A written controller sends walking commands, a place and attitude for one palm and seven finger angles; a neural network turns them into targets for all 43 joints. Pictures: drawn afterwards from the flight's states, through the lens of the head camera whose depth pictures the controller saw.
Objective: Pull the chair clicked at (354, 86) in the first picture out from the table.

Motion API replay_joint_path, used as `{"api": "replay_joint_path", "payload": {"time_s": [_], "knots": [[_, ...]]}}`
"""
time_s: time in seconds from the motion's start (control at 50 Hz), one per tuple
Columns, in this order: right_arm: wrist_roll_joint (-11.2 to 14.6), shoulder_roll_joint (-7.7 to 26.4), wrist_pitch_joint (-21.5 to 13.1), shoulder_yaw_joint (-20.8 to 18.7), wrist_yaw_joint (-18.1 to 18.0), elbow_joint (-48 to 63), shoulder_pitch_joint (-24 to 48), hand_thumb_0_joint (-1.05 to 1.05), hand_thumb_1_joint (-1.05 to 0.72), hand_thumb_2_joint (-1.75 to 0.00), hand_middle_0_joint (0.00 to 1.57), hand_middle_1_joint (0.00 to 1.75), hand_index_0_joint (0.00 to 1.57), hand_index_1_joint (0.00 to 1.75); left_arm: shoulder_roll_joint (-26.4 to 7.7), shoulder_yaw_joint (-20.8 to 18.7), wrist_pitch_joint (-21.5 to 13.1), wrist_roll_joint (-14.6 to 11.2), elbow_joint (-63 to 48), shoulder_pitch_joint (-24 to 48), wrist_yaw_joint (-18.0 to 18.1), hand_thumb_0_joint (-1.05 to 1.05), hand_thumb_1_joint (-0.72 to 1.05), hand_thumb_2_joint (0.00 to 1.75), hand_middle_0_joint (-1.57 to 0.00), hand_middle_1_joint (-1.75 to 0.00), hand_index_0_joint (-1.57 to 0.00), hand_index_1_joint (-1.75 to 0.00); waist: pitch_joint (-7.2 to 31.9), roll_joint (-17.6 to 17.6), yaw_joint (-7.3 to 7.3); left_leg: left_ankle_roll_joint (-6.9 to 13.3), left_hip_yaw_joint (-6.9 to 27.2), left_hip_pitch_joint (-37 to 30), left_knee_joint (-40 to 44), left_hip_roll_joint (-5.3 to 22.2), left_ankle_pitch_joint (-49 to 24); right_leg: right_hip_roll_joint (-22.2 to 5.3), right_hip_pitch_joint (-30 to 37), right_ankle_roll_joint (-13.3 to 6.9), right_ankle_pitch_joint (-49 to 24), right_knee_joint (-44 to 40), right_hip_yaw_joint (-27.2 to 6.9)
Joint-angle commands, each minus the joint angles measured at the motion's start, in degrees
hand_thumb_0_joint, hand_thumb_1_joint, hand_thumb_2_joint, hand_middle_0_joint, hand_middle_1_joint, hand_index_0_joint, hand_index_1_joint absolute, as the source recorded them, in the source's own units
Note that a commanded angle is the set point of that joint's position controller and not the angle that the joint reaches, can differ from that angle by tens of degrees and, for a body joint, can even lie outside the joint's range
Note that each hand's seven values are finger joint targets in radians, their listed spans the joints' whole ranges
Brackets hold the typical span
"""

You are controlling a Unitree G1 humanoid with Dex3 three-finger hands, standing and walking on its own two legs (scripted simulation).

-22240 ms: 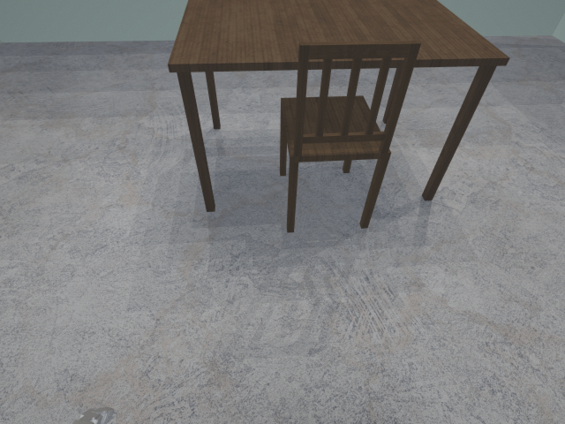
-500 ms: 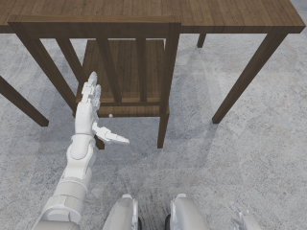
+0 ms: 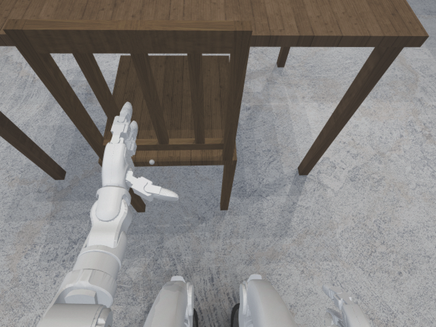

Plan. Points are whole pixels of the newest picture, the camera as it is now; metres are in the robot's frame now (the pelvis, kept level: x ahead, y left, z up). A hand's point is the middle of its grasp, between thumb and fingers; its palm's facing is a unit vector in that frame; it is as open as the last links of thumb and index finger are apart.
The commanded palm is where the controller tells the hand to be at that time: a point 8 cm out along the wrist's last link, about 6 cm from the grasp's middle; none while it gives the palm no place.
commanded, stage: push the fingers through the gap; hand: left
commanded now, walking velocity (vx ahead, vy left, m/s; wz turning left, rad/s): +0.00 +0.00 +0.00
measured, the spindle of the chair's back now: (153, 105) +0.54 +0.13 +0.02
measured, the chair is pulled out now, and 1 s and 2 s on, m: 0.00 0.00 0.00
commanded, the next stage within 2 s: hook a spindle and tug to test in 1.44 s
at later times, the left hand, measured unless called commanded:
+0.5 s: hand (154, 133) +0.47 +0.12 +0.02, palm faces +0.02 -1.00 -0.05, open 17.0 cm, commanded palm +0.44 +0.17 +0.02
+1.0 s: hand (157, 115) +0.51 +0.12 +0.03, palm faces +0.03 -1.00 -0.04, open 17.0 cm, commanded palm +0.48 +0.16 +0.02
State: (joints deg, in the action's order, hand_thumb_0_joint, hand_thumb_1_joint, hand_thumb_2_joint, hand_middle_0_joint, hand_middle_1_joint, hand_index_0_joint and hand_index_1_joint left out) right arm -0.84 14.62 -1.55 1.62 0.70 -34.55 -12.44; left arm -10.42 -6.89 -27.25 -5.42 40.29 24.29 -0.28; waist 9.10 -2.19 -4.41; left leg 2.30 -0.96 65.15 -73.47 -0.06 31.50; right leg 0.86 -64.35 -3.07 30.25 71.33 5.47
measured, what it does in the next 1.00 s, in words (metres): stands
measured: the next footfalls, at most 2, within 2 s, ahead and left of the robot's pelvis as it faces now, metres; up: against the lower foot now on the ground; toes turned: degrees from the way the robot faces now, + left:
none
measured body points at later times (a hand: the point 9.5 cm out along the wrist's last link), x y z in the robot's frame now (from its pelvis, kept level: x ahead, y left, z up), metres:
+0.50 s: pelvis +0.00 +0.01 -0.01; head +0.14 +0.01 +0.42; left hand +0.46 +0.18 +0.03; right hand +0.07 -0.25 -0.13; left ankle +0.03 +0.10 -0.62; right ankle +0.03 -0.09 -0.62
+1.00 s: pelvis +0.00 +0.01 -0.01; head +0.16 +0.02 +0.41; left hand +0.50 +0.17 +0.03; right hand +0.03 -0.25 -0.13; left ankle +0.03 +0.10 -0.62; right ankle +0.03 -0.09 -0.62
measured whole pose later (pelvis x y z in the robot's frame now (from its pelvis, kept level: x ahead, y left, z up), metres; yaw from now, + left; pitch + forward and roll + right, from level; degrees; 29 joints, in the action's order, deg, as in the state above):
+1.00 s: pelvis +0.00 +0.01 -0.01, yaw -1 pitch +28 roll -3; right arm -3.3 14.6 1.5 1.8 3.1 -36.8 -17.0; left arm -17.3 -17.2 -30.2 -1.0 62.7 48.4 1.1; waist 9.3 -2.9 -9.8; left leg 3.0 -1.4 71.8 -75.5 0.6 31.8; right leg 1.5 -70.9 -2.4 29.7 72.4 5.0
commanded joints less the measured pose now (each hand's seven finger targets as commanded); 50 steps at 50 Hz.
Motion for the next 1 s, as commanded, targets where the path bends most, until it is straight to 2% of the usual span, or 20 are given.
{"api": "replay_joint_path", "payload": {"time_s": [0.0,0.04,0.1,0.14,0.18,0.22,0.3,0.34,0.38,0.4,0.48,0.54,0.58,0.62,0.66,0.74,0.76,0.82,0.84,0.98], "knots": [[-0.56,7.61,-2.76,-3.39,-0.91,4.82,-4.11,0.00,-0.90,-0.90,0.20,0.30,0.20,0.30,-9.06,-3.73,-5.96,-0.33,-13.32,23.30,0.42,0.00,-0.50,0.30,-0.06,-0.08,-0.06,-0.08,26.99,-1.95,-1.70,-0.76,3.53,-15.09,7.44,-0.30,-15.65,-0.48,14.31,1.22,-14.77,-9.45,-6.25],[-0.72,7.70,-2.84,-3.52,-0.59,4.75,-4.65,0.00,-0.90,-0.90,0.20,0.30,0.20,0.30,-8.43,-3.19,-5.88,-0.07,-12.09,23.03,0.34,0.00,-0.50,0.30,-0.06,-0.08,-0.06,-0.08,28.46,-2.98,-1.91,-0.95,3.88,-16.86,7.20,-0.22,-18.34,-0.30,13.45,1.16,-16.64,-8.58,-5.63],[-0.64,7.84,-2.20,-3.43,-0.39,4.12,-5.32,0.00,-0.90,-0.90,0.20,0.30,0.20,0.30,-7.91,-3.47,-4.19,0.15,-5.71,22.46,-0.14,0.00,-0.50,0.30,-0.06,-0.08,-0.06,-0.08,25.46,0.37,-2.84,-0.65,3.32,-13.30,7.06,-0.23,-17.03,-0.21,13.93,1.50,-16.69,-9.26,-5.88],[-0.47,8.08,-2.00,-3.46,-0.31,4.32,-5.89,0.00,-0.90,-0.90,0.20,0.30,0.20,0.30,-8.06,-3.34,-3.32,0.52,-4.48,24.90,-0.48,0.00,-0.50,0.30,-0.06,-0.08,-0.06,-0.08,25.39,-0.62,-3.08,-0.67,3.62,-13.19,7.46,-0.27,-16.33,-0.17,13.07,1.32,-15.64,-9.04,-5.60],[-0.47,8.24,-1.67,-3.64,-0.11,4.53,-6.38,0.00,-0.90,-0.90,0.20,0.30,0.20,0.30,-8.79,-4.70,-2.81,0.16,-4.38,24.07,-0.48,0.00,-0.50,0.30,-0.06,-0.08,-0.06,-0.08,27.17,-1.02,-2.16,-0.84,3.48,-14.27,7.63,-0.22,-17.84,-0.09,13.98,1.25,-16.83,-9.14,-5.69],[-0.55,8.25,-1.55,-3.60,-0.18,4.41,-6.76,0.00,-0.90,-0.90,0.20,0.30,0.20,0.30,-9.25,-5.42,-2.81,-0.32,-4.20,26.51,-0.44,0.00,-0.50,0.30,-0.06,-0.08,-0.06,-0.08,27.23,1.35,-2.92,-0.58,3.23,-12.71,7.36,-0.22,-17.31,-0.06,15.16,1.52,-17.15,-9.52,-5.93],[-0.88,8.13,-1.79,-3.61,0.01,3.90,-7.56,0.00,-0.90,-0.90,0.20,0.30,0.20,0.30,-9.93,-5.74,-5.02,0.25,-5.59,30.36,0.26,0.00,-0.50,0.30,-0.06,-0.08,-0.06,-0.08,29.11,-1.08,-3.15,-0.89,3.80,-15.11,7.24,-0.05,-19.06,0.05,13.59,1.44,-17.82,-8.57,-5.67],[-0.98,8.18,-1.80,-3.56,0.09,3.14,-8.10,0.00,-0.90,-0.90,0.20,0.30,0.20,0.30,-9.99,-5.57,-5.48,0.88,-2.93,33.18,0.75,0.00,-0.50,0.30,-0.06,-0.08,-0.06,-0.08,26.46,-0.31,-4.49,-0.68,4.00,-14.16,6.95,0.10,-17.44,0.26,11.30,1.55,-15.81,-8.81,-5.50],[-1.21,8.35,-1.62,-3.53,0.19,2.47,-8.55,0.00,-0.90,-0.90,0.20,0.30,0.20,0.30,-10.89,-6.57,-5.84,1.63,-0.18,34.17,1.04,0.00,-0.50,0.30,-0.06,-0.08,-0.06,-0.08,25.57,-0.29,-4.60,-0.67,3.90,-12.80,6.91,0.02,-15.58,0.27,10.71,1.56,-13.95,-9.00,-5.63],[-1.32,8.58,-1.52,-3.52,0.14,2.30,-9.03,0.00,-0.90,-0.90,0.20,0.30,0.20,0.30,-12.50,-8.06,-5.89,1.89,0.83,34.67,1.26,0.00,-0.50,0.30,-0.06,-0.08,-0.06,-0.08,26.01,-0.08,-4.47,-0.69,3.94,-12.39,6.89,0.08,-16.05,0.22,11.02,1.50,-14.49,-8.66,-5.57],[-1.53,8.63,-0.93,-3.65,0.69,2.48,-10.02,0.00,-0.90,-0.90,0.20,0.30,0.20,0.30,-11.35,-7.33,-5.55,2.42,2.33,35.64,1.11,0.00,-0.50,0.30,-0.06,-0.08,-0.06,-0.08,29.41,-4.37,-4.12,-1.40,4.55,-16.91,7.26,0.26,-19.83,0.32,9.33,1.19,-16.27,-7.84,-4.76],[-1.62,8.95,-0.37,-3.71,0.81,2.21,-10.84,0.00,-0.90,-0.90,0.20,0.30,0.20,0.30,-11.49,-7.60,-5.01,2.32,4.80,37.26,1.01,0.00,-0.50,0.30,-0.06,-0.08,-0.06,-0.08,28.69,-1.78,-5.34,-1.21,5.02,-16.48,7.04,0.51,-20.49,0.57,8.88,1.33,-16.90,-7.91,-4.42],[-1.74,9.09,0.00,-3.78,0.95,2.31,-11.27,0.00,-0.90,-0.90,0.20,0.30,0.20,0.30,-13.55,-9.67,-5.22,2.17,4.21,36.78,1.18,0.00,-0.50,0.30,-0.06,-0.08,-0.06,-0.08,30.55,-1.58,-4.37,-1.22,4.59,-15.78,6.91,0.38,-21.31,0.50,11.08,1.41,-18.13,-7.78,-4.75],[-1.83,9.00,0.18,-3.77,0.97,2.15,-11.46,0.00,-0.90,-0.90,0.20,0.30,0.20,0.30,-13.84,-10.05,-5.49,2.05,4.21,38.57,1.22,0.00,-0.50,0.30,-0.06,-0.08,-0.06,-0.08,30.56,-0.71,-4.93,-0.98,4.26,-14.99,6.60,0.36,-21.25,0.54,11.92,1.57,-18.93,-8.03,-5.03],[-1.88,9.12,0.39,-3.64,1.06,2.13,-11.71,0.00,-0.90,-0.90,0.20,0.30,0.20,0.30,-15.65,-11.10,-6.13,2.43,3.89,39.33,1.34,0.00,-0.50,0.30,-0.06,-0.08,-0.06,-0.08,30.55,-2.43,-4.66,-1.09,4.32,-15.12,6.60,0.41,-21.72,0.53,11.52,1.44,-19.09,-7.75,-5.11],[-2.09,8.85,0.85,-3.72,1.35,1.35,-12.49,0.00,-0.90,-0.90,0.20,0.30,0.20,0.30,-12.84,-7.93,-6.79,3.65,5.67,44.04,1.21,0.00,-0.50,0.30,-0.06,-0.08,-0.06,-0.08,28.80,-4.09,-6.64,-1.30,5.34,-17.32,6.51,0.81,-21.85,0.66,7.24,1.36,-17.61,-7.52,-4.42],[-2.25,9.07,0.93,-3.81,1.40,0.87,-12.65,0.00,-0.90,-0.90,0.20,0.30,0.20,0.30,-13.67,-8.98,-6.97,3.59,6.22,44.79,1.36,0.00,-0.50,0.30,-0.06,-0.08,-0.06,-0.08,29.08,-5.03,-6.48,-1.36,5.13,-17.60,6.28,0.84,-21.75,0.59,6.73,1.41,-17.16,-7.73,-4.45],[-2.40,9.31,1.41,-3.71,1.40,0.77,-13.16,0.00,-0.90,-0.90,0.20,0.30,0.20,0.30,-14.63,-9.85,-6.77,3.71,9.25,44.91,1.41,0.00,-0.50,0.30,-0.06,-0.08,-0.06,-0.08,29.25,-2.76,-6.79,-1.06,5.29,-16.06,6.24,0.75,-20.83,0.73,7.85,1.47,-16.86,-7.96,-4.55],[-2.42,9.28,1.42,-3.68,1.42,0.80,-13.28,0.00,-0.90,-0.90,0.20,0.30,0.20,0.30,-14.18,-9.22,-6.84,3.74,9.27,46.64,1.27,0.00,-0.50,0.30,-0.06,-0.08,-0.06,-0.08,29.46,-3.93,-7.23,-1.10,5.42,-16.62,6.13,0.72,-21.18,0.71,6.98,1.44,-16.89,-7.71,-4.48],[-2.76,9.37,2.54,-3.46,1.88,0.99,-14.01,0.00,-0.90,-0.90,0.20,0.30,0.20,0.30,-16.98,-11.38,-7.08,4.59,10.83,47.56,1.48,0.00,-0.50,0.30,-0.06,-0.08,-0.06,-0.08,32.00,-5.00,-6.53,-1.16,5.36,-16.90,5.68,0.75,-22.80,0.87,7.94,1.34,-18.20,-7.33,-4.55]]}}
